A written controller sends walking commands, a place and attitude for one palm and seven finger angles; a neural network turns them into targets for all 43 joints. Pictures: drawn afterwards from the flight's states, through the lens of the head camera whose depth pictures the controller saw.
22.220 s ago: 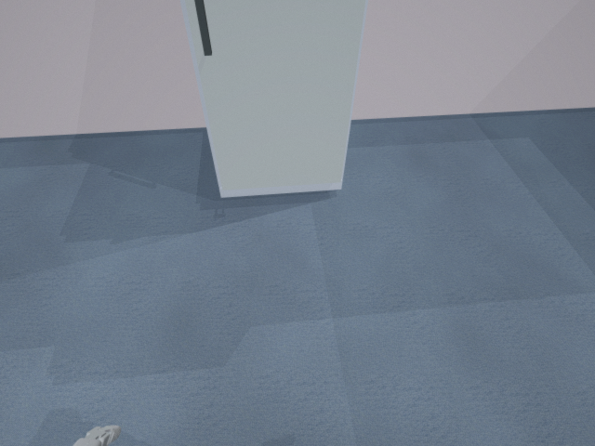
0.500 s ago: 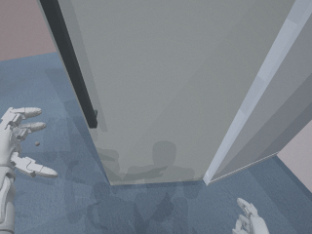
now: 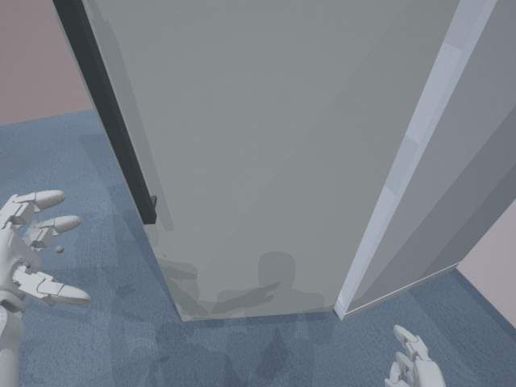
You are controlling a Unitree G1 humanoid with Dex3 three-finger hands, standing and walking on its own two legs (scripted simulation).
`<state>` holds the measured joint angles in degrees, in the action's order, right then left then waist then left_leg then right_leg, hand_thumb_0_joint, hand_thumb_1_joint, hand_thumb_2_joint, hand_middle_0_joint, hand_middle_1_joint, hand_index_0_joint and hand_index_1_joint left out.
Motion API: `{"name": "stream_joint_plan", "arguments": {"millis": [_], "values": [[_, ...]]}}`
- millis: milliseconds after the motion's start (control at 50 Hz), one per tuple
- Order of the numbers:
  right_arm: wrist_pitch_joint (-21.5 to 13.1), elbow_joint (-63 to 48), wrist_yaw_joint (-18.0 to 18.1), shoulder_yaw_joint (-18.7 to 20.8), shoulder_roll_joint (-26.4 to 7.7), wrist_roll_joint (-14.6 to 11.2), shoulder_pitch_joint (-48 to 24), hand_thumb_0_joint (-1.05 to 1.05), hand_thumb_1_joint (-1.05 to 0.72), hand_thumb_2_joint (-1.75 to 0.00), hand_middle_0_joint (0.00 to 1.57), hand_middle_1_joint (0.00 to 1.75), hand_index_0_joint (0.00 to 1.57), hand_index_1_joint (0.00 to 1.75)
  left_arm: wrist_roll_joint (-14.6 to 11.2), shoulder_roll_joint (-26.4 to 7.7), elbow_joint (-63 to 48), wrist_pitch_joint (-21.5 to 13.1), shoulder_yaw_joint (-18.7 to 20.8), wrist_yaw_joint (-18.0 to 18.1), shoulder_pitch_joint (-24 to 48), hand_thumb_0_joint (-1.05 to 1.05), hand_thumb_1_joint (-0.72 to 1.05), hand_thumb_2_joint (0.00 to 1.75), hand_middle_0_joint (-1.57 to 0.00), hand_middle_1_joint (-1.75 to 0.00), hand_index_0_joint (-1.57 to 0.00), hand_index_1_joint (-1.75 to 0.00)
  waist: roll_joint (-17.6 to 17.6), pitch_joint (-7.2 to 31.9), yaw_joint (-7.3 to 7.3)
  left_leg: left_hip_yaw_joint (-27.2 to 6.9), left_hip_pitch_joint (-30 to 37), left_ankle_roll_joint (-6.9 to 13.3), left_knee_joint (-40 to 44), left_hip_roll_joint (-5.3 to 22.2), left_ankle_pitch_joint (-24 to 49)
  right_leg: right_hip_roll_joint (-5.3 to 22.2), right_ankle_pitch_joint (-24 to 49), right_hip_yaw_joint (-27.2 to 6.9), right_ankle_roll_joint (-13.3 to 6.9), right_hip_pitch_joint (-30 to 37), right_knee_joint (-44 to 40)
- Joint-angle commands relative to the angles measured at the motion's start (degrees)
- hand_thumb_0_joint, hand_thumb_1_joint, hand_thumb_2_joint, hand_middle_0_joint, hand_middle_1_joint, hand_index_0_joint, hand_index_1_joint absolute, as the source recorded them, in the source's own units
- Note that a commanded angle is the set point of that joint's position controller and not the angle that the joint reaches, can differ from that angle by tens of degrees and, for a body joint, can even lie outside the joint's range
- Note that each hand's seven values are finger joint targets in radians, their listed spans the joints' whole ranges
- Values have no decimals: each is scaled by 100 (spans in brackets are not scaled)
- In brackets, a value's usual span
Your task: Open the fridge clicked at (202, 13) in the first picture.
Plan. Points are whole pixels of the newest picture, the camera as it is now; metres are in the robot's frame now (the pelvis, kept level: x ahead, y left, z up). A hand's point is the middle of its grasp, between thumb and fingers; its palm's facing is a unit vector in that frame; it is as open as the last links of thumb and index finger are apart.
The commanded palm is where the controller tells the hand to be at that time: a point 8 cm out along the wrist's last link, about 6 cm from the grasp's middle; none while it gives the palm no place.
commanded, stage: draw the hand back to the body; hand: left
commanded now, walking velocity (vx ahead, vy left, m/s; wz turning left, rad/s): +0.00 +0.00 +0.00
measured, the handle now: (120, 123) +0.44 +0.27 +0.20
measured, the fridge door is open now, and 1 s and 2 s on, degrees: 71 71 71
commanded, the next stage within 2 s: step back with the hand held close in 1.30 s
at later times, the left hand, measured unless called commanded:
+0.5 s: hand (39, 262) +0.22 +0.30 +0.14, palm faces +0.52 -0.79 -0.34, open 13.0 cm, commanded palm +0.17 +0.32 +0.16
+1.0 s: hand (37, 247) +0.22 +0.28 +0.18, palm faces +0.48 -0.80 -0.37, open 8.1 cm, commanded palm +0.16 +0.31 +0.19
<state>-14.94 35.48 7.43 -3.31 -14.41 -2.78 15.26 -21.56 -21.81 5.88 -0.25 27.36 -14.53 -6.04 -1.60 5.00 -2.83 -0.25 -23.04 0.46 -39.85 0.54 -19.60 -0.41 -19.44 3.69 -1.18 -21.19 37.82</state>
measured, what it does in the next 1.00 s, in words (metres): stands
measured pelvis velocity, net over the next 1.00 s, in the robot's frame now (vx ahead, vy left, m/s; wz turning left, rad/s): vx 0.02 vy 0.01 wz -0.01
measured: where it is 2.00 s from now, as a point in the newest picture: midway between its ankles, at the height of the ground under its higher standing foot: outside the picture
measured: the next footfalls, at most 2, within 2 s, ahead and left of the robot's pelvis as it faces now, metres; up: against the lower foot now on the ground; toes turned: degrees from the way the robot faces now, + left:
none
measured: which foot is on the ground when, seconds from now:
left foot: down 0.00-1.00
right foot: down 0.00-1.00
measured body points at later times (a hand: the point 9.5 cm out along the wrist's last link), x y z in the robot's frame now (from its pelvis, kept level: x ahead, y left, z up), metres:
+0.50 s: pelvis +0.01 +0.00 +0.01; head -0.01 -0.01 +0.46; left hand +0.18 +0.34 +0.16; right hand +0.19 -0.22 -0.06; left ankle +0.01 +0.11 -0.72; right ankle +0.00 -0.11 -0.72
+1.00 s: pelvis +0.02 +0.01 +0.02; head +0.00 +0.00 +0.47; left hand +0.18 +0.32 +0.20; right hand +0.21 -0.21 -0.06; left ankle +0.01 +0.11 -0.72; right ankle +0.00 -0.11 -0.72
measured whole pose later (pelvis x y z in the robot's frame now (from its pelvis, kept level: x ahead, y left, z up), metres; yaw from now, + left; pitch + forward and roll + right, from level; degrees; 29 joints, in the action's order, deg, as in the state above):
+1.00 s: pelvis +0.02 +0.01 +0.02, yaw -1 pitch -4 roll +0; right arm -8.1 37.3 4.4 -1.6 -12.8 0.6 12.1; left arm -4.2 -20.0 -20.8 -3.6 20.2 6.1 -24.3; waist -2.4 0.5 -4.7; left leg 1.3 -6.3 1.4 -25.1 -0.8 -15.1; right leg 0.6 -15.2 2.0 0.0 -5.4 24.3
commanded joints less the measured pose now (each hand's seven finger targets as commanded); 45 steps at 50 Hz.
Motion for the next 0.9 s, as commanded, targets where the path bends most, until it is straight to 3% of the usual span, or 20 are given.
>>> {"name": "stream_joint_plan", "arguments": {"millis": [0,40,100,160,200,220,240,260,280,300,340,380,440,540,560,680,760,820,860,880], "values": [[-304,-938,-4,344,-713,-48,-650,0,-90,-90,20,30,20,30,-166,-1373,-1439,-275,807,164,541,0,-55,20,-25,-115,-25,-115,-242,709,-226,-121,286,71,674,-105,1088,22,1117,-251,30,497,-643],[-318,-952,-10,345,-704,-49,-643,0,-90,-90,20,30,20,30,-74,-1212,-1767,-227,569,179,627,0,-55,20,-25,-115,-25,-115,-415,719,-155,-108,472,77,709,-105,1203,-9,1259,-184,23,451,-622],[-351,-929,24,353,-708,-43,-631,0,-90,-90,20,30,20,30,-52,-1118,-2087,-174,460,219,514,0,-55,20,-25,-115,-25,-115,-260,703,-127,-136,549,92,741,-98,1219,-18,1289,-165,35,475,-656],[-374,-847,81,338,-732,-47,-657,0,-90,-90,20,30,20,30,-67,-1189,-2157,-125,513,247,491,0,-44,25,-25,-109,-25,-109,-62,441,-113,-160,526,104,792,-93,1025,-28,1054,-181,45,431,-786],[-396,-822,114,317,-694,-59,-713,0,-90,-90,20,30,20,30,-50,-1106,-2259,-64,430,263,575,0,-37,29,-24,-104,-24,-104,-234,375,-108,-170,589,95,862,-105,873,-7,858,-192,48,374,-851],[-335,-711,72,372,-784,128,-828,0,-90,-90,20,30,20,30,949,-2177,-2213,-247,644,1090,947,0,-33,31,-24,-102,-24,-102,-345,66,-114,-118,396,112,902,-149,707,132,550,-481,23,408,-1249],[-311,-709,30,343,-675,177,-823,0,-90,-90,20,30,20,30,1050,-1557,-1971,-307,348,1428,538,0,-30,32,-24,-100,-24,-100,-195,-118,-47,-120,344,100,970,-144,594,191,384,-398,27,402,-1275],[-282,-668,-1,389,-702,177,-832,0,-90,-90,20,30,20,30,1217,-1534,-2179,-394,275,1645,417,0,-26,34,-24,-98,-24,-98,-99,28,-94,-89,503,128,990,-118,682,192,468,-408,27,528,-1344],[-224,-689,-17,360,-624,193,-835,0,-90,-90,20,30,20,30,1313,-1270,-2169,-432,87,1780,-69,0,-22,36,-24,-96,-24,-96,-100,49,-84,-40,672,164,1033,-97,837,208,689,-352,44,627,-1267],[-169,-704,-54,349,-619,199,-854,0,-90,-90,20,30,20,30,1382,-1209,-2383,-469,-11,1880,-188,0,-19,37,-24,-94,-24,-94,-254,168,-100,-35,781,161,1101,-102,869,207,730,-340,48,757,-1251],[-84,-703,-75,360,-617,218,-883,0,-90,-90,20,30,20,30,1500,-1259,-2602,-529,-6,2048,-212,0,-12,41,-24,-89,-24,-89,-326,266,-98,-12,962,166,1209,-74,962,183,838,-323,52,885,-1271],[-32,-689,-73,363,-622,222,-914,0,-90,-90,20,30,20,30,1576,-1227,-2647,-571,-61,2144,-194,0,-4,44,-23,-85,-23,-85,-96,137,-67,-34,1016,168,1334,-44,967,150,830,-273,63,918,-1353],[34,-675,-72,354,-584,233,-950,0,-90,-90,20,30,20,30,1679,-1187,-2862,-642,-98,2234,-182,0,7,50,-23,-79,-23,-79,-369,95,-79,-65,1240,154,1509,-42,986,130,820,-241,36,980,-1398],[101,-667,-114,355,-535,265,-982,0,-90,-90,20,30,20,30,1746,-1140,-3129,-713,-63,2271,-570,0,25,58,-22,-68,-22,-68,-316,112,-145,-88,1428,120,1681,-19,1448,115,1235,-184,15,1285,-1416],[106,-665,-116,374,-568,278,-994,0,-90,-90,20,30,20,30,1731,-1162,-3099,-698,-19,2252,-723,0,28,60,-22,-66,-22,-66,-148,121,-165,-70,1446,130,1678,-17,1552,109,1369,-178,28,1341,-1466],[241,-706,-202,377,-488,286,-1014,0,-90,-90,20,30,20,30,1730,-959,-3369,-678,-118,2176,-1119,0,50,71,-21,-53,-21,-53,-215,-83,-150,-18,1524,83,1779,35,1881,126,1616,-164,40,1482,-1531],[300,-731,-212,413,-512,297,-1049,0,-90,-90,20,30,20,30,1735,-1080,-3539,-685,20,2163,-1157,0,65,78,-21,-45,-21,-45,-47,-94,-178,0,1580,84,1801,32,1903,88,1659,-150,47,1487,-1622],[335,-750,-234,388,-459,299,-1037,0,-90,-90,20,30,20,30,1748,-981,-3783,-694,-76,2162,-1107,0,75,83,-21,-38,-21,-38,-379,-78,-156,-5,1655,60,1808,34,2010,118,1689,-163,35,1537,-1585],[343,-757,-223,410,-488,311,-1059,0,-90,-90,20,30,20,30,1733,-1041,-3749,-668,-4,2157,-1257,0,83,87,-20,-34,-20,-34,-90,-95,-182,8,1685,79,1816,36,1977,82,1731,-147,49,1514,-1664],[356,-778,-232,400,-452,305,-1053,0,-90,-90,20,30,20,30,1728,-929,-3862,-673,-105,2150,-1256,0,86,88,-20,-32,-20,-32,-175,-82,-151,25,1696,82,1815,41,2021,115,1761,-152,51,1566,-1618]]}}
